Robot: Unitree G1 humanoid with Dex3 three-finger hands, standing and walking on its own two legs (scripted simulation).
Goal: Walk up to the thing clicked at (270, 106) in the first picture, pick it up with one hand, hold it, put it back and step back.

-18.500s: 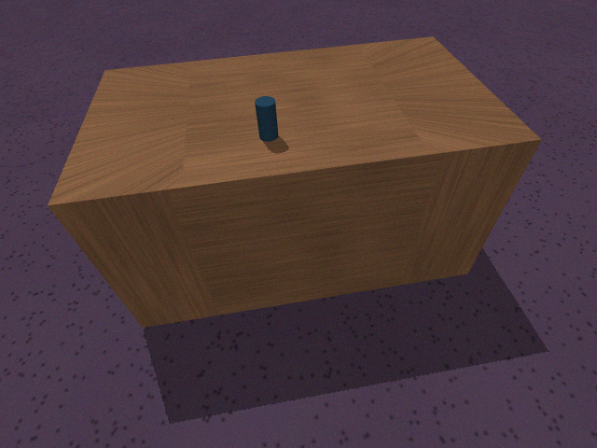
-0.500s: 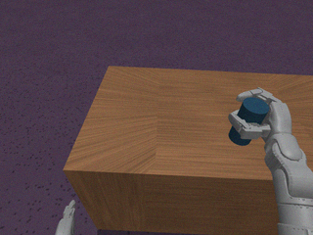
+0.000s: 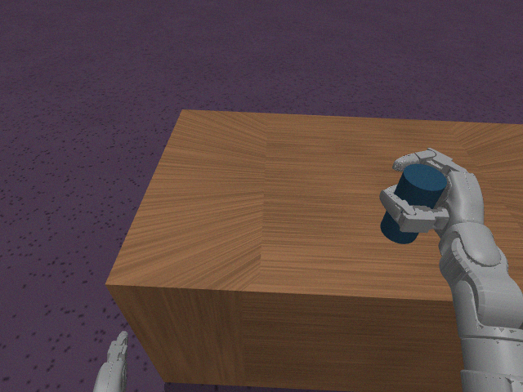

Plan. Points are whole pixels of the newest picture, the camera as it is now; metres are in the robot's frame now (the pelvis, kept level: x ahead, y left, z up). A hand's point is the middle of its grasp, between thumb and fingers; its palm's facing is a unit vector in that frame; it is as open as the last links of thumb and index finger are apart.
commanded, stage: crouch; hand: right
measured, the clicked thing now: (410, 205) +0.34 -0.18 +0.15
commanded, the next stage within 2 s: lower in 1.26 s
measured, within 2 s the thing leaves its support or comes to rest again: neither
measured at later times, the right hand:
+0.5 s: hand (388, 192) +0.42 -0.19 +0.10, palm faces +0.18 +0.98 +0.00, open 7.5 cm
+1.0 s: hand (382, 188) +0.48 -0.20 +0.06, palm faces +0.16 +0.99 +0.00, open 7.5 cm
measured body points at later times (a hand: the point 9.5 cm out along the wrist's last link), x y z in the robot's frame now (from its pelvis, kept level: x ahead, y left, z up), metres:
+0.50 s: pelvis -0.01 +0.00 -0.01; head +0.02 +0.00 +0.44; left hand +0.13 +0.27 -0.09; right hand +0.41 -0.24 +0.10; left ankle +0.03 +0.11 -0.74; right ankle -0.01 -0.12 -0.74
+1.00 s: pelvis -0.01 -0.02 -0.03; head +0.06 -0.03 +0.41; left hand +0.13 +0.25 -0.08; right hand +0.46 -0.25 +0.06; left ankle +0.03 +0.11 -0.74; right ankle -0.01 -0.12 -0.74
